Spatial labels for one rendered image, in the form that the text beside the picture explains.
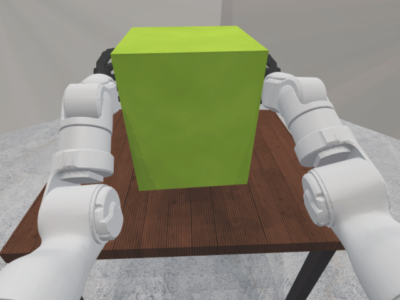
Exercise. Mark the robot left hand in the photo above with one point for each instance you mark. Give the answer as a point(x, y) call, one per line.
point(103, 67)

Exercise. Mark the table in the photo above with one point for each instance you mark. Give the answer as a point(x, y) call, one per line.
point(266, 215)

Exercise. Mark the robot right hand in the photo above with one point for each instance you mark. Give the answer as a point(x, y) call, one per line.
point(272, 64)

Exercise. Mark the carton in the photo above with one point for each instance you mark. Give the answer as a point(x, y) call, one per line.
point(190, 99)

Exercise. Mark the robot right upper arm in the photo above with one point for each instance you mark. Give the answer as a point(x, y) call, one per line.
point(349, 197)

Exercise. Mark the robot left upper arm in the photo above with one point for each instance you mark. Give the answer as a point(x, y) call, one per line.
point(75, 223)

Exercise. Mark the right robot forearm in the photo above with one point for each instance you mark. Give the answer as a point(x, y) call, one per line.
point(318, 133)

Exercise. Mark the left robot forearm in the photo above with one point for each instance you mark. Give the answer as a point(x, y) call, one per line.
point(86, 126)

